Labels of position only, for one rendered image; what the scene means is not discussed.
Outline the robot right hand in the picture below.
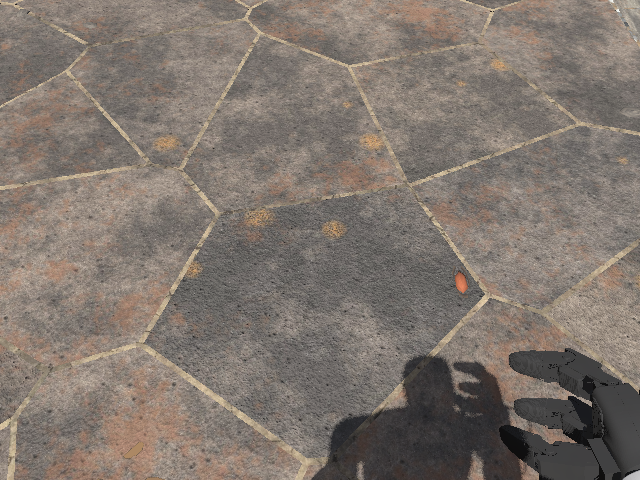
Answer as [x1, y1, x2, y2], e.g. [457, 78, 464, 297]
[499, 348, 640, 480]

